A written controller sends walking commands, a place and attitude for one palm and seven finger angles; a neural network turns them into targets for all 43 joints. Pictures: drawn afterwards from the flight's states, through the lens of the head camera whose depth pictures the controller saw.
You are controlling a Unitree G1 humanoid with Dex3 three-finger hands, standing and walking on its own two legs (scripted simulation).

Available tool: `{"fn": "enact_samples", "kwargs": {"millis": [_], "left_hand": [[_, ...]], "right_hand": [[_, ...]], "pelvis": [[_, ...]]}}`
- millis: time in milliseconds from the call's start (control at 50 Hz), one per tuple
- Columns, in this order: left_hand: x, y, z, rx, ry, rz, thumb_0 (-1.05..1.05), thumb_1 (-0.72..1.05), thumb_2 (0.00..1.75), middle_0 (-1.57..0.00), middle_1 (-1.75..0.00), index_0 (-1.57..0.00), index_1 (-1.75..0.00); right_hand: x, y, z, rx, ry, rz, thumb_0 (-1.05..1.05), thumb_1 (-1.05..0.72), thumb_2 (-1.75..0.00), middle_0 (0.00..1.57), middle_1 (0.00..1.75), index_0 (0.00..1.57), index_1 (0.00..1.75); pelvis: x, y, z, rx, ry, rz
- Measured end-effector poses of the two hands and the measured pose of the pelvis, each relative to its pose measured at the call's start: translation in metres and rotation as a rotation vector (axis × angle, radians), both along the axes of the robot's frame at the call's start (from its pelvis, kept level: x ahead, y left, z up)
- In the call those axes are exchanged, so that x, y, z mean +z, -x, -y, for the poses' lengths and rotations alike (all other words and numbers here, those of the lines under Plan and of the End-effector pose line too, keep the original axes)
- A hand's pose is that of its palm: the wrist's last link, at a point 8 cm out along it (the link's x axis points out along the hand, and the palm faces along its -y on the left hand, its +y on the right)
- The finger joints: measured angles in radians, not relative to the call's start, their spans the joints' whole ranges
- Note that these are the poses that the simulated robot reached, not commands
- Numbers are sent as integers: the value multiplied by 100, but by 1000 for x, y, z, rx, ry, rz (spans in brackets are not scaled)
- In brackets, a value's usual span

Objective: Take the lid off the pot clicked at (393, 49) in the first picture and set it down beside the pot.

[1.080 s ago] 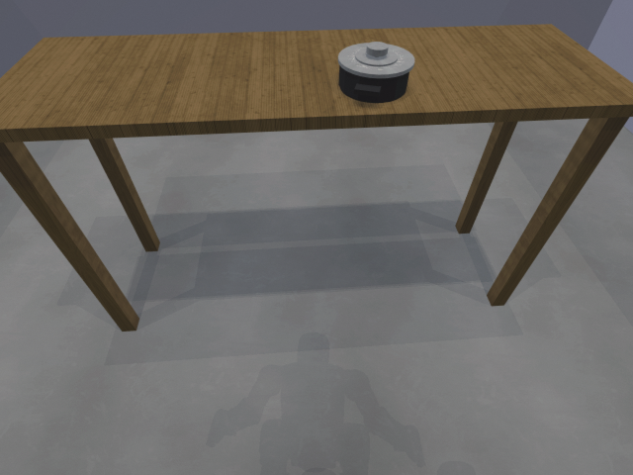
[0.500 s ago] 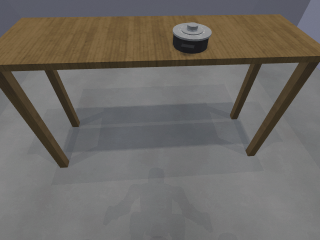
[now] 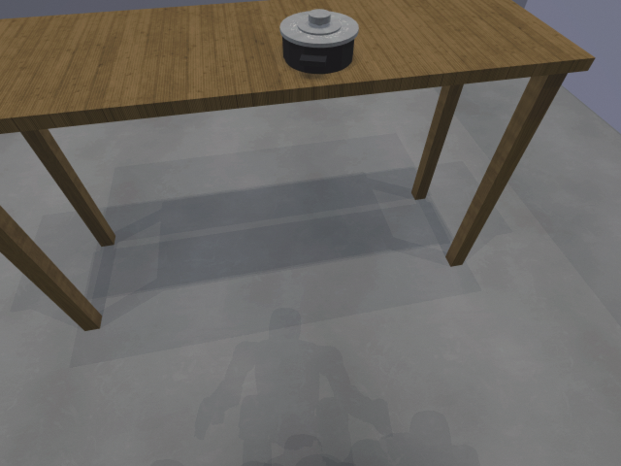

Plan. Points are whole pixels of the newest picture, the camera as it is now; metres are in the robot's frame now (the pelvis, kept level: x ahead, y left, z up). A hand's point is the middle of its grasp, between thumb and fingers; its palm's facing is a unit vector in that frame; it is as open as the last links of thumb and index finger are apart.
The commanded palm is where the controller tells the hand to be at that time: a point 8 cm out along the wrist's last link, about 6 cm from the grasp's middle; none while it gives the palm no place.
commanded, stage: walk to a spot facing it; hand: left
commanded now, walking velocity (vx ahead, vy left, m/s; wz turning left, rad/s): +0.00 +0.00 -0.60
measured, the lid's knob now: (319, 16) +0.91 +0.06 +0.16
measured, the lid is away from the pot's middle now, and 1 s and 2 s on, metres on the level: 0.00 0.00 0.00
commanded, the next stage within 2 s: turn to face it in 1.96 s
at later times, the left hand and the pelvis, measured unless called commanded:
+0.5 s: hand out of the picture +0.07 +0.18 -0.15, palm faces -0.16 -0.95 -0.27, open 7.3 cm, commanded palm none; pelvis -0.01 -0.01 +0.01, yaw -16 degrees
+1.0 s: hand (218, 439) +0.18 +0.16 -0.16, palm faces -0.55 -0.81 -0.20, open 7.4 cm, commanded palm none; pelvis -0.01 +0.03 +0.01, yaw -36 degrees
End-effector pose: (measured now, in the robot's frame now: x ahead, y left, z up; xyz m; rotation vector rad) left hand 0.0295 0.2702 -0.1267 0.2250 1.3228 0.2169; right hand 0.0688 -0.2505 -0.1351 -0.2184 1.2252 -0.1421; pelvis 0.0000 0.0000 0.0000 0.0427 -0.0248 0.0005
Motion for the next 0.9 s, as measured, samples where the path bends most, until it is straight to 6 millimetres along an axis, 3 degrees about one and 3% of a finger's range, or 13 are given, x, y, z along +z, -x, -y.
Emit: {"fn": "enact_samples", "kwargs": {"millis": [120, 300, 460, 620, 680, 760, 900], "left_hand": [[-3, -3, 30, -44, -12, 8, 1, 91, 90, -20, -30, -21, -30], [13, -4, 57, -96, 13, -23, 1, 91, 90, -20, -30, -21, -30], [16, -33, 49, -183, 17, 8, 1, 91, 90, -20, -30, -21, -30], [5, -73, 19, -289, 29, 39, 1, 91, 90, -20, -30, -21, -30], [-4, -94, 8, -333, 42, 55, 1, 91, 90, -20, -30, -21, -30], [-2, -122, 5, -405, 58, 80, 1, 91, 90, -20, -30, -20, -30], [-1, -152, 25, -530, 85, 63, 1, 91, 90, -20, -30, -20, -30]], "right_hand": [[-25, 25, 20, -82, -40, -40, 1, -90, -90, 21, 30, 21, 30], [2, 30, 38, -166, -30, 4, 1, -91, -90, 20, 30, 20, 30], [15, 26, 39, -237, 2, 81, 1, -91, -90, 20, 30, 20, 30], [31, 33, 14, -312, 48, 157, 1, -91, -90, 20, 30, 20, 30], [35, 52, 0, -349, 79, 162, 1, -91, -90, 20, 30, 20, 30], [44, 88, -18, -398, 96, 104, 1, -90, -90, 21, 30, 21, 30], [41, 150, -44, -540, 85, 20, 1, -90, -90, 21, 30, 21, 30]], "pelvis": [[-12, 3, 21, -60, 9, 3], [9, 8, 32, -153, -4, -31], [12, 9, 21, -249, 5, -53], [9, 10, -10, -351, 28, -72], [5, 9, -23, -384, 35, -65], [12, 8, -31, -434, 48, -53], [15, 7, -36, -542, 64, -42]]}}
